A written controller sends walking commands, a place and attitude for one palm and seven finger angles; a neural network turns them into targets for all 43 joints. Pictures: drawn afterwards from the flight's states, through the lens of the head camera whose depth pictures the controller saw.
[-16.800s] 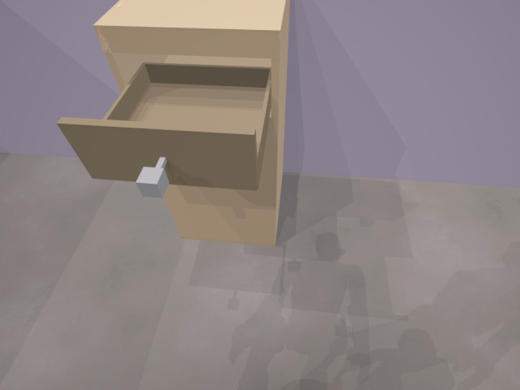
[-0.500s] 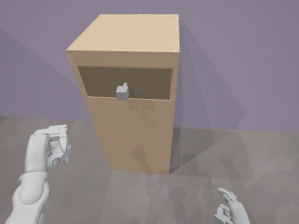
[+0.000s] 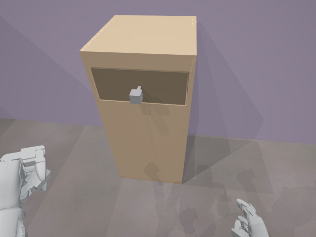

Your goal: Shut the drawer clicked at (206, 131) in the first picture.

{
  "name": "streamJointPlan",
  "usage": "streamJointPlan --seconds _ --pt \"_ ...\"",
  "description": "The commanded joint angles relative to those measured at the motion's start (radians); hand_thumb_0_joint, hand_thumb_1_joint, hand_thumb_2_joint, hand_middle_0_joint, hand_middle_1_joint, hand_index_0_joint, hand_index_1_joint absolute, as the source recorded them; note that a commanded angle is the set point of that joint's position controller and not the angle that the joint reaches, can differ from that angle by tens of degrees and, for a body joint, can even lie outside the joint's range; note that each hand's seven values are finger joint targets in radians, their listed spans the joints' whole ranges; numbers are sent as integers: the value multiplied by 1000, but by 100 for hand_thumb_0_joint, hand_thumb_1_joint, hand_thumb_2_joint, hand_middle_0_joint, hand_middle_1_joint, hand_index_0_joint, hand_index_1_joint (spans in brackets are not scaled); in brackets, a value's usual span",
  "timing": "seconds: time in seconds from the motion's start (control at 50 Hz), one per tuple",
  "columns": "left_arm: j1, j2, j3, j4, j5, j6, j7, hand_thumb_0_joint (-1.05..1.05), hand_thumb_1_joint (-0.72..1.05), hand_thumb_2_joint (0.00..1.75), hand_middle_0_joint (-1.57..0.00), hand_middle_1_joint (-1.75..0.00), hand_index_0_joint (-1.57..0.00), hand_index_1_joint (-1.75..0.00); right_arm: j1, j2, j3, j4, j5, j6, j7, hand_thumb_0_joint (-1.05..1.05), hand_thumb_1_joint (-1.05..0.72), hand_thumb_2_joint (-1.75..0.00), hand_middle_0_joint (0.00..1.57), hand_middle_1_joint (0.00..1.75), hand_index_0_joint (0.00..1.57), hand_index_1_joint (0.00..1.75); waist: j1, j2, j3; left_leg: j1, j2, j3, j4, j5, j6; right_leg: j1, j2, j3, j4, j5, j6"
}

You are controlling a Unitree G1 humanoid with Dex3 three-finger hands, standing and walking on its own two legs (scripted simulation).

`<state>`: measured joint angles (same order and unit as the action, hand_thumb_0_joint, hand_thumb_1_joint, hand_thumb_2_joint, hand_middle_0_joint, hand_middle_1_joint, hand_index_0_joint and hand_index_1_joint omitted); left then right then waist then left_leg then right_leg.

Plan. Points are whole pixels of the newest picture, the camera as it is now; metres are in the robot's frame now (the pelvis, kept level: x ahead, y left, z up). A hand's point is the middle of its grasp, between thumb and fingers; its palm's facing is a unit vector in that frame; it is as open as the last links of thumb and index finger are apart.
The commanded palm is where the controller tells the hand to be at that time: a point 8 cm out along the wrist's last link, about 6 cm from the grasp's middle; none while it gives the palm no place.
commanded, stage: step back with the hand held close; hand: left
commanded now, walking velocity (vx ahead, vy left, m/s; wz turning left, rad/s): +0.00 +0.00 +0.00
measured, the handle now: (137, 93) +0.62 +0.18 +0.02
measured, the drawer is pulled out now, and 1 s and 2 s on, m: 0.00 0.00 0.00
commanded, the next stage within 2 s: stop stepping back and stand still in 1.36 s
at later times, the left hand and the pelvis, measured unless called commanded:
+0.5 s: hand (37, 175) +0.17 +0.26 +0.15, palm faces +0.31 -0.81 -0.51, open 3.3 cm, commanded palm +0.11 +0.30 +0.17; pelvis -0.02 +0.02 +0.00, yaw +0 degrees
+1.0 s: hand (0, 216) +0.10 +0.27 +0.16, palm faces +0.39 -0.80 -0.46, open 3.3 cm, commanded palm +0.02 +0.31 +0.17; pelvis -0.10 +0.03 -0.01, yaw +2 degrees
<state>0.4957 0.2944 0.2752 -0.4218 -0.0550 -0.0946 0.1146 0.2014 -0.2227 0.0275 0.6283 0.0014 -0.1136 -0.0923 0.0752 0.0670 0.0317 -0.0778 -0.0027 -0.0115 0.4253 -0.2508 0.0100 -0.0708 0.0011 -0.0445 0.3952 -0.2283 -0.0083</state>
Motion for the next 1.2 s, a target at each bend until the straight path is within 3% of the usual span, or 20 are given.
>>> streamJointPlan --seconds 0.0,0.02,0.04,0.06,0.08,0.16,0.28,0.36,0.5,0.64,0.72,0.76,0.8,0.84,0.9,0.96,1.06,1.08,1.12,1.18 --pt "-81 184 105 -258 -7 -74 18 0 90 90 -140 -160 -140 -160 -143 -94 -32 -162 -8 -74 -9 0 -90 -90 20 30 20 30 -5 21 -68 -13 1 6 -70 139 19 -12 -6 29 -79 80 -13" --pt "-88 187 106 -266 -6 -74 19 0 90 90 -140 -160 -140 -160 -142 -95 -30 -162 -8 -74 -7 0 -90 -90 20 30 20 30 -7 16 -60 -20 1 1 -73 144 15 -8 -3 25 -77 86 -13" --pt "-183 312 249 -344 -2 -119 23 0 90 90 -140 -160 -140 -160 -134 -125 -39 -196 -8 -41 6 0 -90 -90 20 30 20 30 -50 0 22 -118 14 -24 -47 94 40 -94 -46 123 -135 110 -12" --pt "-58 234 199 -228 -1 -118 14 0 90 90 -140 -160 -140 -160 -126 -108 -44 -173 -10 -19 8 0 -90 -90 20 30 20 30 -53 -62 23 -110 14 -31 -28 102 39 -111 -68 119 -148 96 -13" --pt "-53 239 193 -236 4 -120 10 0 90 90 -140 -160 -140 -160 -140 -114 -49 -185 -10 -8 11 0 -90 -90 20 30 20 30 -50 -58 41 -107 11 -28 -26 120 36 -135 -68 123 -161 111 -15" --pt "60 177 144 -211 3 -131 2 0 90 90 -140 -160 -140 -160 -119 -122 -66 -193 -11 43 22 0 -90 -90 20 30 20 30 -67 -21 -57 -109 34 -29 -43 260 28 -77 -59 62 -85 230 -1" --pt "131 251 216 -306 -9 -146 14 0 90 90 -140 -160 -140 -160 -127 -122 -85 -236 2 84 16 0 -90 -90 20 30 20 30 -59 -45 -233 -108 45 -31 -26 466 22 21 -46 28 17 427 17" --pt "154 262 223 -362 -10 -150 23 0 90 90 -140 -160 -140 -160 -117 -119 -89 -257 8 90 8 0 -90 -90 20 30 20 30 -62 -24 -266 -129 62 -36 -12 508 26 27 -38 30 72 469 27" --pt "154 241 211 -341 3 -151 27 0 90 90 -140 -160 -140 -160 -115 -126 -89 -254 4 80 0 0 -90 -90 20 30 20 30 -66 27 -176 -298 93 -67 -65 303 47 19 -21 40 127 319 31" --pt "114 230 212 -306 22 -175 30 0 90 90 -140 -160 -140 -160 -112 -126 -88 -257 5 58 2 0 -90 -90 20 30 20 30 -74 -44 -81 -554 89 -93 -93 -207 77 34 -38 106 114 104 22" --pt "74 235 188 -341 25 -195 42 0 90 90 -140 -160 -140 -160 -79 -120 -92 -238 0 44 6 0 -90 -90 20 30 20 30 -91 -140 -63 -357 11 -34 120 -207 37 -260 -132 206 -116 -217 -25" --pt "61 242 183 -345 24 -201 58 0 90 90 -140 -160 -140 -160 -69 -111 -89 -219 -6 42 6 0 -90 -90 20 30 20 30 -97 -169 -73 -218 -6 -11 225 -152 18 -422 -179 204 -188 -338 -48" --pt "51 243 176 -349 25 -205 67 0 90 90 -140 -160 -140 -160 -68 -109 -81 -211 -8 39 0 0 -90 -90 20 30 20 30 -105 -126 -70 -175 8 -27 179 -134 17 -464 -155 146 -159 -335 -35" --pt "52 251 191 -368 26 -215 74 0 90 90 -140 -160 -140 -160 -76 -122 -79 -215 -8 34 -9 0 -90 -90 20 30 20 30 -104 5 -56 -278 58 -111 15 -215 39 -388 -70 85 -51 -295 -1" --pt "57 266 241 -406 53 -233 69 0 90 90 -140 -160 -140 -160 -111 -134 -86 -236 -8 10 -17 0 -90 -90 20 30 20 30 -73 225 -98 -722 260 -355 -327 -486 135 61 81 46 443 -56 38" --pt "84 263 249 -398 57 -244 58 0 90 90 -140 -160 -140 -160 -88 -124 -101 -226 -17 -20 -1 0 -90 -90 20 30 20 30 -71 162 -116 -673 283 -329 -277 -386 168 15 84 90 537 -137 30" --pt "203 232 208 -370 4 -241 40 0 90 90 -140 -160 -140 -160 -68 -112 -93 -160 -26 -56 30 0 -90 -90 20 30 20 30 -75 115 -144 -295 202 -264 -232 -140 95 -159 83 31 122 -258 2" --pt "199 234 207 -382 1 -247 37 0 90 90 -140 -160 -140 -160 -68 -115 -91 -149 -32 -58 32 0 -90 -90 20 30 20 30 -78 143 -145 -246 197 -242 -195 -16 85 -158 66 39 15 -194 -2" --pt "145 264 214 -400 -1 -271 24 0 90 90 -140 -160 -140 -160 -48 -107 -84 -111 -35 -42 38 0 -90 -90 20 30 20 30 -74 63 -209 -56 153 -140 -39 387 43 -200 10 92 -136 60 4" --pt "103 359 293 -436 -4 -296 23 0 90 90 -140 -160 -140 -160 -75 -94 -80 -132 -26 -21 32 0 -90 -90 20 30 20 30 -62 -61 -365 103 89 20 90 654 28 -156 -30 74 -39 605 72"
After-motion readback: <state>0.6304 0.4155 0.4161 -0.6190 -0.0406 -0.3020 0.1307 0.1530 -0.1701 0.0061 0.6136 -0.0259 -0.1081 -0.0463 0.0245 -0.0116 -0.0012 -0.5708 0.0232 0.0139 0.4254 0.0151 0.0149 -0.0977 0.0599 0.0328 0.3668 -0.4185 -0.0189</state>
